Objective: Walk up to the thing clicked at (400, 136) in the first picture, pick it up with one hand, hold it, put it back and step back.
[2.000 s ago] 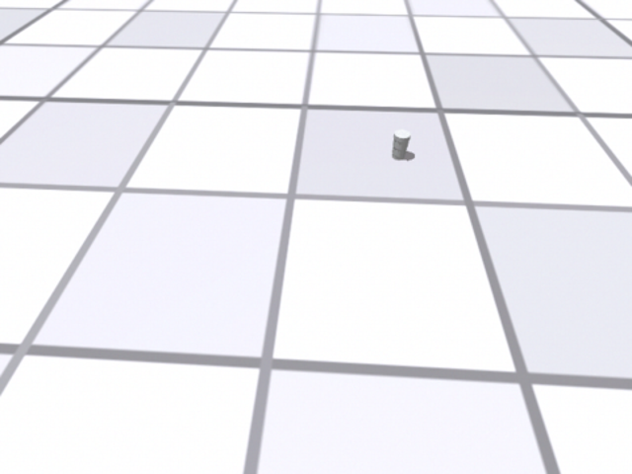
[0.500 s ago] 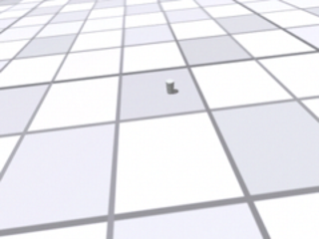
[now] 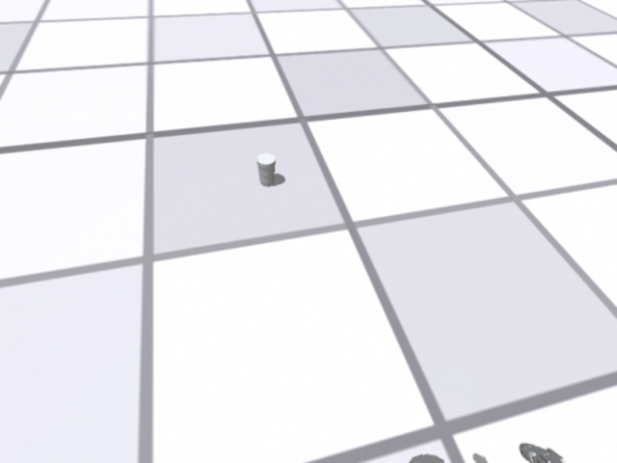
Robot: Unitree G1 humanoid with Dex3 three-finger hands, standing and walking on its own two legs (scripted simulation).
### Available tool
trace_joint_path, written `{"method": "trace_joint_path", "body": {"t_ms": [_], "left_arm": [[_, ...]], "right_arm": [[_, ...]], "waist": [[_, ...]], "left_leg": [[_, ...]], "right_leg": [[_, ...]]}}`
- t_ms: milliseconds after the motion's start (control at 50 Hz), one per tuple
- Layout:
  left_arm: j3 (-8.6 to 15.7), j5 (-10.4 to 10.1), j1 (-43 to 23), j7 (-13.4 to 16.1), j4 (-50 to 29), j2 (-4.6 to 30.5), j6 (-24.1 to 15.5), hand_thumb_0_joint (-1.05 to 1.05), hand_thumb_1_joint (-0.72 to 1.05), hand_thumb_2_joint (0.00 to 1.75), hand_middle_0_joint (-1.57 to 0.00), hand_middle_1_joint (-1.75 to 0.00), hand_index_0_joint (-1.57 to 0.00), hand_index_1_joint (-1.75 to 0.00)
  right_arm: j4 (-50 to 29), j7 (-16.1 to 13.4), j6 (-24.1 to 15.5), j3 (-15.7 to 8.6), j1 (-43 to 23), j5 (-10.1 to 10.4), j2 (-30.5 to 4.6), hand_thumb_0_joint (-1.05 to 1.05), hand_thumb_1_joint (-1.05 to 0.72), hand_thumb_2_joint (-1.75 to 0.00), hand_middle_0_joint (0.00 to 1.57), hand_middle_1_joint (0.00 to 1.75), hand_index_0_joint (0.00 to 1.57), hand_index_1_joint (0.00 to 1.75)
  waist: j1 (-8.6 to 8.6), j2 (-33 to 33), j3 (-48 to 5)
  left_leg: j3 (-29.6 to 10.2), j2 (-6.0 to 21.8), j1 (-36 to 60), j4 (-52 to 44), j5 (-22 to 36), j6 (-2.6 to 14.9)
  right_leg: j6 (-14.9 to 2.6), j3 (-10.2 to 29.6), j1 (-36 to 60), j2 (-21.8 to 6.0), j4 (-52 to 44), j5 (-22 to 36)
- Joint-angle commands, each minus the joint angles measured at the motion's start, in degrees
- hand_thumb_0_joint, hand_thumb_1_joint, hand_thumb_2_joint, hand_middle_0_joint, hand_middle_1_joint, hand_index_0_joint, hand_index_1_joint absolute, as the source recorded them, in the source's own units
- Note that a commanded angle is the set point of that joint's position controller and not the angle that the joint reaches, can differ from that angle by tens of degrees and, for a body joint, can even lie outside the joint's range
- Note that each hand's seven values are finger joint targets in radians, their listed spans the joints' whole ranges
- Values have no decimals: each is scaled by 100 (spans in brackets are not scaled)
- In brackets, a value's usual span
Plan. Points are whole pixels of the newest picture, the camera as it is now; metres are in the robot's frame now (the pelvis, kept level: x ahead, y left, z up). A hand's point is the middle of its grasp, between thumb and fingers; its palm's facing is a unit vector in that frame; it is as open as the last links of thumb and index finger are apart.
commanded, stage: walk up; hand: left
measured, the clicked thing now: (266, 170) +1.48 +0.15 -0.69
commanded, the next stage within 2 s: none
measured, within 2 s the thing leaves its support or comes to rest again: neither
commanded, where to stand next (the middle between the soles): +1.12 -0.04 m, yaw -3 degrees
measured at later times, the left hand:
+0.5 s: hand (198, 312) +0.39 +0.19 -0.10, palm faces -0.08 -0.92 -0.38, open 7.4 cm
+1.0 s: hand (186, 242) +0.57 +0.25 -0.14, palm faces -0.11 -0.94 -0.34, open 7.4 cm
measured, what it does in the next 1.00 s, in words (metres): walks ahead: right foot, then left foot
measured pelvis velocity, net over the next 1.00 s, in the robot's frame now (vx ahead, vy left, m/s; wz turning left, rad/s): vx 0.51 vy -0.02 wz -0.06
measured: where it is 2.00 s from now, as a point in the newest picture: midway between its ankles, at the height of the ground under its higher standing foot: (308, 287)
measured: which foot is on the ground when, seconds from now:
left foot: down 0.00-0.36, up 0.38-0.80, down 0.82-1.00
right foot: up 0.00-0.30, down 0.32-0.86, up 0.88-1.00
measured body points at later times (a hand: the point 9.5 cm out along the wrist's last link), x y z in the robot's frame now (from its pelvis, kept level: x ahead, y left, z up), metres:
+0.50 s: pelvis +0.27 -0.07 +0.01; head +0.28 -0.10 +0.46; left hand +0.39 +0.24 -0.08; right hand +0.31 -0.39 -0.13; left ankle +0.22 +0.10 -0.63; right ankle +0.31 -0.16 -0.72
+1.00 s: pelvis +0.51 -0.02 +0.01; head +0.54 +0.01 +0.46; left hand +0.58 +0.30 -0.12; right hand +0.60 -0.33 -0.08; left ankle +0.57 +0.07 -0.72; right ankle +0.46 -0.17 -0.64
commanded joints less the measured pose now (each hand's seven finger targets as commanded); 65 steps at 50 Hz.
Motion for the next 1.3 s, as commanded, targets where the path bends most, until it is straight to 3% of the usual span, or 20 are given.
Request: {"method": "trace_joint_path", "body": {"t_ms": [0, 100, 240, 300, 320, 340, 360, 440, 480, 600, 720, 760, 800, 820, 840, 860, 960, 1040, 1180, 1280], "left_arm": [[371, -137, 43, 7, -458, 1252, -261, 0, 90, 90, -20, -30, -20, -30], [302, -80, -419, -225, -695, 979, -141, 0, 90, 90, -20, -30, -20, -30], [420, 8, -1045, -337, -738, 1004, -141, 0, 90, 90, -20, -30, -20, -30], [622, 37, 196, -191, -370, 1368, -203, 0, 90, 90, -20, -30, -20, -30], [770, 78, 809, -100, -287, 1779, -247, 0, 90, 90, -20, -30, -20, -30], [810, 41, 747, -34, -445, 2116, -292, 0, 90, 90, -20, -30, -20, -30], [806, -76, 548, -20, -468, 2203, -268, 0, 90, 90, -20, -30, -20, -30], [565, -171, -299, 112, -632, 1584, -335, 0, 90, 90, -20, -30, -20, -30], [522, -130, -402, 103, -657, 1424, -389, 0, 90, 90, -20, -30, -20, -30], [549, -31, -78, 113, -762, 1414, -499, 0, 90, 90, -20, -30, -20, -30], [560, 11, 25, 107, -730, 1515, -425, 0, 90, 90, -20, -30, -20, -30], [571, 31, -89, 123, -773, 1639, -404, 0, 90, 90, -20, -30, -20, -30], [463, 19, 18, 141, -791, 1386, -359, 0, 90, 90, -20, -30, -20, -30], [293, -45, 322, 143, -808, 987, -338, 0, 90, 90, -20, -30, -20, -30], [220, -127, 685, 144, -817, 670, -318, 0, 90, 90, -20, -30, -20, -30], [343, -77, 453, 250, -699, 1338, -264, 0, 90, 90, -20, -30, -20, -30], [299, -148, 432, 98, -452, 1148, -188, 0, 90, 90, -20, -30, -20, -30], [307, -46, 231, -7, -520, 1040, -98, 0, 90, 90, -20, -30, -20, -30], [336, 16, -855, -113, -836, 834, -110, 0, 90, 90, -20, -30, -20, -30], [443, 38, -429, -49, -652, 931, -195, 0, 90, 90, -20, -30, -20, -30]], "right_arm": [[-355, -192, -126, -336, 519, 120, -1565, 0, -90, -90, 20, 30, 20, 30], [-482, -182, -205, -291, 346, 82, -1635, 0, -90, -90, 20, 30, 20, 30], [-400, -141, -97, -292, 530, 96, -1768, 0, -90, -90, 20, 30, 20, 30], [-423, -164, -38, -176, 602, 76, -1487, 0, -90, -90, 20, 30, 20, 30], [-411, -145, -21, -53, 1038, 102, -1142, 0, -90, -90, 20, 30, 20, 30], [-486, -142, -2, 82, 1374, 115, -851, 0, -90, -90, 20, 30, 20, 30], [-402, -198, 35, -92, 1119, 124, -1523, 0, -90, -90, 20, 30, 20, 30], [-147, -179, 147, -56, 889, 233, -1282, 0, -90, -90, 20, 30, 20, 30], [-117, -105, 217, -73, 1064, 161, -1235, 0, -90, -90, 20, 30, 20, 30], [-385, 60, 260, -166, 198, 51, -1210, 0, -90, -90, 20, 30, 20, 30], [-520, 151, 125, -167, -417, 14, -1061, 0, -90, -90, 20, 30, 20, 30], [-415, 141, 122, -219, -44, 30, -1120, 0, -90, -90, 20, 30, 20, 30], [-58, 63, 71, -354, 997, -32, -1443, 0, -90, -90, 20, 30, 20, 30], [53, -17, 35, -508, 1690, -138, -1831, 0, -90, -90, 20, 30, 20, 30], [-150, -86, -6, -552, 1639, -120, -2141, 0, -90, -90, 20, 30, 20, 30], [-199, -89, 22, -584, 1446, 103, -2200, 0, -90, -90, 20, 30, 20, 30], [-343, -200, -48, -211, 703, 232, -1434, 0, -90, -90, 20, 30, 20, 30], [-492, -200, -100, -218, 637, 170, -1429, 0, -90, -90, 20, 30, 20, 30], [-475, -190, -51, -231, 868, 119, -1441, 0, -90, -90, 20, 30, 20, 30], [-632, -224, 47, -267, 719, 106, -1513, 0, -90, -90, 20, 30, 20, 30]], "waist": [[-221, 846, -190], [-71, 910, 147], [-155, 846, -187], [595, -259, -966], [788, -1315, -1418], [565, -1855, -1366], [620, -1351, -1170], [59, -468, -215], [-73, -548, -157], [159, -234, -12], [262, -325, -38], [30, -280, -236], [-480, 602, -826], [-742, 1572, -1300], [-562, 2208, -1453], [-604, 1610, -1385], [-32, 841, -279], [-47, 946, -88], [-269, 949, 165], [46, 659, -354]], "left_leg": [[-1858, 1410, 1564, -2264, 173, 841], [-879, 1386, 1109, -2431, 513, 1189], [-424, 1159, 917, -1890, 249, 862], [-36, 733, 607, 561, 1277, 490], [179, 113, -176, 2108, 539, 310], [-183, -367, -1231, 3074, -1542, 79], [-587, -271, -1671, 3545, -1638, 23], [-1154, 222, -950, 3068, -419, 147], [-1031, 170, -712, 2723, -61, 89], [-997, 234, -1391, 1314, 399, -194], [-623, 135, -416, -202, 761, 8], [-560, 86, 303, -381, 753, 162], [-422, -240, 1927, -741, 338, 388], [-1563, 526, 3009, -1032, -599, 706], [-4179, 1844, 3825, -1545, -1073, 1168], [-4799, 2160, 3591, -1853, -1124, 1660], [-1641, 995, 1369, -1976, 1811, 587], [-1249, 963, 1346, -2262, 1318, 974], [-853, 820, 1488, -2062, 2149, 804], [-977, 902, 1359, -1023, 1842, 809]], "right_leg": [[26, 300, -1957, -500, 328, 823], [322, -73, -1835, -798, -1317, 1031], [127, -816, -365, -509, -2796, 2194], [-87, -728, 1482, -236, -3166, 1667], [-215, 298, 2402, -743, -3735, 295], [-659, 2718, 2778, -2138, -4455, 83], [-1155, 3690, 2740, -2453, -4828, 308], [-493, 1165, 687, -1533, -4692, 2310], [-507, 654, 327, -1282, -4888, 2335], [-779, 314, 658, -1433, -5214, 1408], [-717, -50, 710, -1497, -4621, 2287], [-674, 29, 584, -1637, -4351, 2336], [-427, -555, 200, -1023, -2412, 3030], [-176, -835, -844, -597, -794, 2301], [76, -602, -2287, 277, 258, -410], [-82, -162, -2496, -87, 749, -562], [101, 177, -1413, -518, 24, 927], [311, -120, -1628, -647, -746, 1338], [243, -586, -1260, -675, -2640, 2054], [63, -737, 198, -377, -3325, 1788]]}}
